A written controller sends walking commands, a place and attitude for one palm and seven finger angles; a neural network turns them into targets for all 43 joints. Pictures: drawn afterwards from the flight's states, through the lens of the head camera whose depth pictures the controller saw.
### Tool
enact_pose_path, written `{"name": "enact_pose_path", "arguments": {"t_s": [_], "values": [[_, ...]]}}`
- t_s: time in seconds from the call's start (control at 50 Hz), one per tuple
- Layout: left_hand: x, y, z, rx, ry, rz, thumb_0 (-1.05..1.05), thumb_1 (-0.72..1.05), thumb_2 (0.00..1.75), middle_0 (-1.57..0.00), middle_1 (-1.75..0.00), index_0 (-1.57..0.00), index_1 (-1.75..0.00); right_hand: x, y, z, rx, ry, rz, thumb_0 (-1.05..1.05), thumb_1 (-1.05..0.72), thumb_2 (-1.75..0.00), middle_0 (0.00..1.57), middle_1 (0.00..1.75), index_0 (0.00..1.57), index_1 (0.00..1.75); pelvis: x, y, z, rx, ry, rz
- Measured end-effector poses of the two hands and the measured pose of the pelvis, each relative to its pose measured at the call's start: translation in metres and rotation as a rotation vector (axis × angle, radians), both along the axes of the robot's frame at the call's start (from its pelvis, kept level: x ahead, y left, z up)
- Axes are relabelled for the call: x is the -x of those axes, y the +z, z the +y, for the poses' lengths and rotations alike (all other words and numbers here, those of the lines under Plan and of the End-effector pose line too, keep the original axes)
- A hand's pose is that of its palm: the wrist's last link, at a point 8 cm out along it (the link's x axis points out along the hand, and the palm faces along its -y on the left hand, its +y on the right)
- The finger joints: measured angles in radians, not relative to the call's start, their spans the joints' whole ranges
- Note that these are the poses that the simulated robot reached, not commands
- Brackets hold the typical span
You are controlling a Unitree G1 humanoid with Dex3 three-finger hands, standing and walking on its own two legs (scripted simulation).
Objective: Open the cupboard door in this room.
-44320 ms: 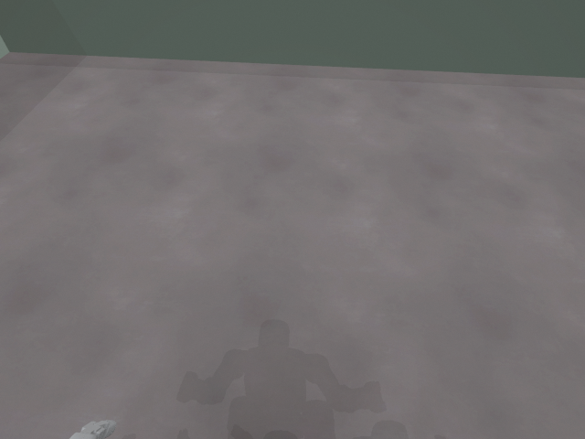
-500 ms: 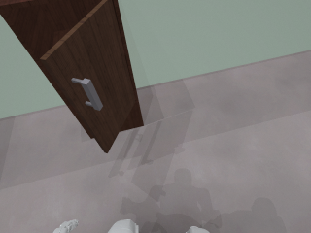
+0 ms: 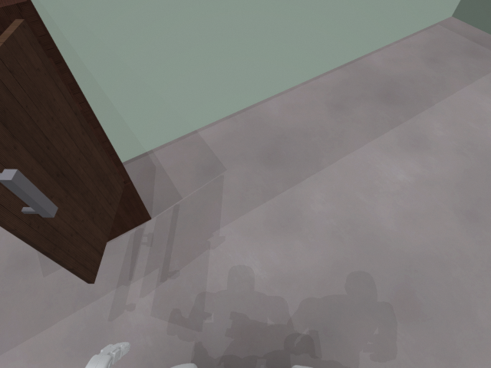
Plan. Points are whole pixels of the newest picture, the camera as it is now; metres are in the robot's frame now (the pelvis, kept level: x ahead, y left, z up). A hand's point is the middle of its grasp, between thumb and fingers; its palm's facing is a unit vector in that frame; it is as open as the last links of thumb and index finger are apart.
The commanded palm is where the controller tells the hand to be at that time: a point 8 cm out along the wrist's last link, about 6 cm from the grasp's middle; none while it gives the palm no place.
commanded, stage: walk to a spot facing it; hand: left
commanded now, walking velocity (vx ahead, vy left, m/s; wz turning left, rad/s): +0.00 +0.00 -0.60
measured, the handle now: (20, 195) +0.38 +0.45 +0.00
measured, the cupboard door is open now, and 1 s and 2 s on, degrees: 56 56 56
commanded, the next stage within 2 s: turn to face it in 1.68 s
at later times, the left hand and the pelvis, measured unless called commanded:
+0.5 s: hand (175, 330) +0.19 +0.15 -0.15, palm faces -0.26 -0.95 -0.18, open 7.4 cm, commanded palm none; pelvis +0.08 -0.02 +0.01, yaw -17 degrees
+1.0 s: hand (279, 236) +0.39 -0.04 -0.15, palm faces -0.47 -0.86 -0.21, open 7.2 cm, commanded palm none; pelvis +0.24 -0.18 +0.02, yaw -30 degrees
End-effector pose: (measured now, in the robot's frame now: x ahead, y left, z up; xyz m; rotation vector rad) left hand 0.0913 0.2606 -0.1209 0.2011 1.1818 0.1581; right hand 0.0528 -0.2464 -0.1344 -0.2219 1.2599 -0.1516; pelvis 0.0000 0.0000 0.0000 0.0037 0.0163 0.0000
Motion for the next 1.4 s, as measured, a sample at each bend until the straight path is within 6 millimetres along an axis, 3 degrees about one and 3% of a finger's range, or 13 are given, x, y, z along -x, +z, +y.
{"name": "enact_pose_path", "arguments": {"t_s": [0.06, 0.16, 0.32, 0.4, 0.54, 0.66, 0.74, 0.8, 0.9, 1.06, 1.18, 1.26, 1.4], "values": [[-0.01, 0.002, -0.011, -0.038, -0.04, 0.0, 0.0, 0.9, 0.89, -0.2, -0.3, -0.2, -0.3, 0.017, -0.01, -0.019, 0.001, -0.069, 0.049, 0.01, -0.91, -0.9, 0.2, 0.3, 0.21, 0.3, 0.001, -0.003, -0.008, 0.002, -0.031, -0.01], [-0.014, 0.009, -0.026, -0.048, -0.075, 0.037, 0.0, 0.9, 0.89, -0.2, -0.3, -0.2, -0.3, 0.024, 0.002, -0.034, 0.007, -0.133, 0.049, 0.01, -0.91, -0.9, 0.2, 0.3, 0.2, 0.3, -0.004, 0.008, -0.017, -0.015, -0.09, -0.007], [-0.023, 0.003, -0.037, 0.011, -0.12, 0.084, 0.0, 0.9, 0.89, -0.2, -0.3, -0.21, -0.3, -0.006, 0.021, -0.03, 0.004, -0.183, -0.068, 0.01, -0.91, -0.9, 0.2, 0.3, 0.2, 0.3, -0.03, 0.014, -0.016, -0.02, -0.181, 0.001], [-0.044, -0.01, -0.037, 0.035, -0.16, 0.121, 0.0, 0.9, 0.89, -0.2, -0.3, -0.21, -0.3, -0.014, 0.02, -0.025, 0.035, -0.213, -0.128, 0.01, -0.91, -0.9, 0.2, 0.3, 0.2, 0.3, -0.05, 0.006, -0.011, 0.005, -0.23, 0.013], [-0.138, 0.003, -0.076, 0.055, -0.31, 0.068, 0.01, 0.91, 0.9, -0.2, -0.3, -0.2, -0.3, 0.028, 0.023, -0.015, -0.004, -0.338, 0.021, 0.01, -0.91, -0.9, 0.2, 0.3, 0.2, 0.3, -0.087, 0.017, -0.032, 0.0, -0.337, 0.021], [-0.241, 0.005, -0.156, 0.053, -0.493, -0.014, 0.01, 0.91, 0.9, -0.19, -0.3, -0.2, -0.3, 0.072, 0.01, -0.015, -0.073, -0.498, 0.19, 0.01, -0.91, -0.9, 0.2, 0.3, 0.2, 0.3, -0.124, 0.008, -0.071, -0.003, -0.43, 0.017], [-0.3, -0.003, -0.213, 0.047, -0.561, -0.133, 0.0, 0.91, 0.9, -0.19, -0.3, -0.2, -0.3, 0.086, -0.01, -0.032, -0.125, -0.577, 0.297, 0.01, -0.91, -0.9, 0.2, 0.3, 0.2, 0.3, -0.147, -0.013, -0.109, -0.018, -0.459, -0.005], [-0.311, 0.0, -0.236, 0.04, -0.565, -0.134, 0.0, 0.91, 0.9, -0.19, -0.3, -0.2, -0.3, 0.062, -0.011, -0.061, -0.114, -0.603, 0.285, 0.01, -0.91, -0.9, 0.2, 0.3, 0.2, 0.3, -0.162, -0.008, -0.126, -0.005, -0.471, -0.023], [-0.306, 0.004, -0.259, 0.038, -0.566, -0.017, 0.0, 0.91, 0.89, -0.2, -0.3, -0.2, -0.3, -0.021, 0.003, -0.12, -0.063, -0.603, 0.107, 0.01, -0.91, -0.9, 0.2, 0.3, 0.2, 0.3, -0.195, 0.011, -0.154, -0.006, -0.501, -0.014], [-0.32, 0.0, -0.258, 0.018, -0.476, 0.096, -0.01, 0.93, 0.89, -0.2, -0.3, -0.21, -0.3, -0.165, 0.019, -0.185, -0.037, -0.533, -0.103, 0.01, -0.91, -0.9, 0.2, 0.3, 0.2, 0.3, -0.267, 0.017, -0.193, 0.009, -0.526, -0.006], [-0.332, -0.024, -0.256, 0.01, -0.427, 0.246, 0.0, 0.92, 0.89, -0.2, -0.3, -0.2, -0.3, -0.265, 0.014, -0.219, 0.007, -0.482, -0.216, 0.01, -0.91, -0.9, 0.2, 0.3, 0.2, 0.3, -0.335, -0.001, -0.213, 0.022, -0.557, -0.017], [-0.369, -0.025, -0.275, 0.009, -0.462, 0.281, 0.0, 0.91, 0.89, -0.2, -0.3, -0.2, -0.3, -0.279, 0.014, -0.223, 0.014, -0.518, -0.209, 0.0, -0.91, -0.9, 0.2, 0.3, 0.2, 0.3, -0.366, 0.001, -0.227, 0.003, -0.58, -0.036], [-0.473, 0.0, -0.348, 0.038, -0.52, 0.128, 0.01, 0.93, 0.89, -0.2, -0.3, -0.2, -0.3, -0.241, 0.014, -0.224, -0.041, -0.625, 0.027, 0.0, -0.94, -0.9, 0.2, 0.3, 0.21, 0.3, -0.413, 0.019, -0.266, -0.006, -0.602, -0.022]]}}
